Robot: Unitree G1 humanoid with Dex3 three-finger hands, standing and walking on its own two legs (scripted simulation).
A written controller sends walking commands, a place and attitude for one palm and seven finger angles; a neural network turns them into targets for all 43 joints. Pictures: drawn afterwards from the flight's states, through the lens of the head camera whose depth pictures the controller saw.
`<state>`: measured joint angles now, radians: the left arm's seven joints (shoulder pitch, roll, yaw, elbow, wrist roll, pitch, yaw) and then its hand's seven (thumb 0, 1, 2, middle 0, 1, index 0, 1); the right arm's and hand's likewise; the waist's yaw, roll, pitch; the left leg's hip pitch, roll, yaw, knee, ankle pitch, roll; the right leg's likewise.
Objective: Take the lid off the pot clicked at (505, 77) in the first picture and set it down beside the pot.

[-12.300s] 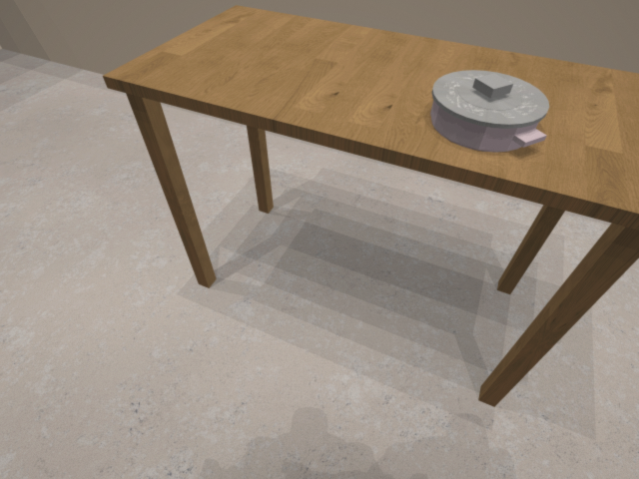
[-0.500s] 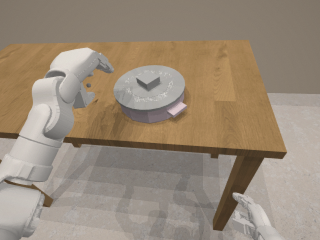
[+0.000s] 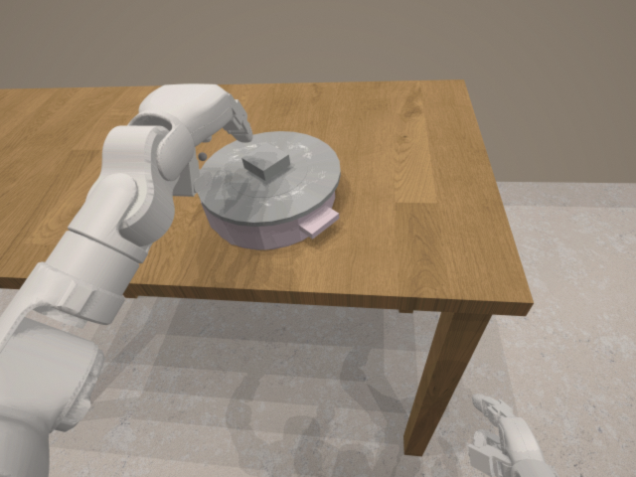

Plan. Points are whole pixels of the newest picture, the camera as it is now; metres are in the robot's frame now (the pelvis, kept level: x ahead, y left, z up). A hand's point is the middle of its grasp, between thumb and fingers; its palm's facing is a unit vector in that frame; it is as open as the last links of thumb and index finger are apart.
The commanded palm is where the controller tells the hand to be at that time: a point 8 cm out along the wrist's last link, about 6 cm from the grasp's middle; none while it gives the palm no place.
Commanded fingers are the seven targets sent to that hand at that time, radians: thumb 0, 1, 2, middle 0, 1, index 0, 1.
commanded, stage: move the open hand above the knob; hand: left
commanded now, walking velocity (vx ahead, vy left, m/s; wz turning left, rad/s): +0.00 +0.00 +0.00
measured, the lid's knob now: (266, 161) +0.50 +0.11 +0.15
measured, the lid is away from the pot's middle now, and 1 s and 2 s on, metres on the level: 0.01 0.01 0.01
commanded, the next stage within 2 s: none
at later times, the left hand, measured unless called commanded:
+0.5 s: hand (254, 152) +0.46 +0.11 +0.19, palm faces -0.29 -0.01 -0.96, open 10.0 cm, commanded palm +0.45 +0.13 +0.28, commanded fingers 0.00 -0.39 1.70 -0.88 -0.08 -0.88 -0.08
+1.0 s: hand (230, 120) +0.48 +0.14 +0.23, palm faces -0.16 -0.07 -0.99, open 10.0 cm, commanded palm +0.44 +0.13 +0.28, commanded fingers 0.00 -0.39 1.70 -0.88 -0.08 -0.88 -0.08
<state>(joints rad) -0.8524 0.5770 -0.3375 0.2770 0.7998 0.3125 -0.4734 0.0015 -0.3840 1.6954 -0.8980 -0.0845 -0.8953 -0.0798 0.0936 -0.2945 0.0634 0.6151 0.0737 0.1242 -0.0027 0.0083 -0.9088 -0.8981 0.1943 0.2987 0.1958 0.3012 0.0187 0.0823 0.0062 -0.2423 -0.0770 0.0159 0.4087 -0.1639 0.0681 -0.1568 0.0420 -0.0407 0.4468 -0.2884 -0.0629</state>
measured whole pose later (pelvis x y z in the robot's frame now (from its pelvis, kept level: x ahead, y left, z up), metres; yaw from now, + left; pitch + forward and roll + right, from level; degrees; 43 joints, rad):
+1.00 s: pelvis +0.02 +0.02 +0.00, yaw +0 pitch +4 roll +0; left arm -1.13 0.40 -0.35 0.67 0.85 0.39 -0.43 0.00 -0.38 1.70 -0.89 -0.08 -0.89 -0.08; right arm 0.12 -0.28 0.04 0.63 0.08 0.13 0.05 0.01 -0.91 -0.90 0.19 0.30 0.20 0.30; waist -0.01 0.07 -0.05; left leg -0.28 -0.10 0.03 0.36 -0.15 0.09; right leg -0.21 0.02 -0.02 0.41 -0.28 -0.04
